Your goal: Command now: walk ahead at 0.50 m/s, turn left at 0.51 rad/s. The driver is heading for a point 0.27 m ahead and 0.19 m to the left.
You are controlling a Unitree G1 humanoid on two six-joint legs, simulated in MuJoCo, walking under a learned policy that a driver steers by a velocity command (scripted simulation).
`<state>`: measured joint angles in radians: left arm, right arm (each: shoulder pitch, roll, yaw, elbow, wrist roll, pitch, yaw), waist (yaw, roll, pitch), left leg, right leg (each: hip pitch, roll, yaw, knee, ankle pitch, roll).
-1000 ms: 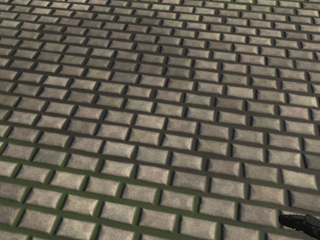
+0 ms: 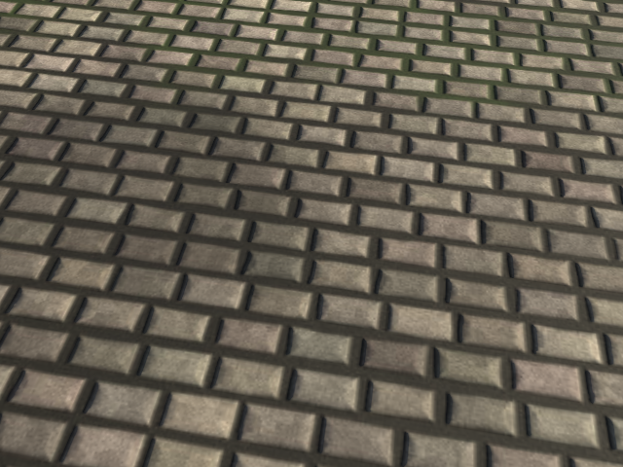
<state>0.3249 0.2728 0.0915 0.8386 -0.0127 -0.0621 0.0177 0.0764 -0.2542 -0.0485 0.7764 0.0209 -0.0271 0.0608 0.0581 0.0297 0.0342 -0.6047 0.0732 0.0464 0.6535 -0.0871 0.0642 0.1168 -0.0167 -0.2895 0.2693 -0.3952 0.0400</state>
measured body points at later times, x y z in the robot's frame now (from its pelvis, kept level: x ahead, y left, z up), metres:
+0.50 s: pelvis +0.26 +0.02 +0.01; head +0.28 +0.03 +0.45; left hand +0.39 +0.30 -0.09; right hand +0.40 -0.24 -0.11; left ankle +0.16 +0.10 -0.73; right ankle +0.41 -0.07 -0.72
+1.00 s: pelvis +0.33 +0.04 +0.01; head +0.34 +0.05 +0.46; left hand +0.40 +0.32 -0.12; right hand +0.44 -0.20 -0.13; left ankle +0.26 +0.16 -0.73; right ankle +0.41 -0.07 -0.73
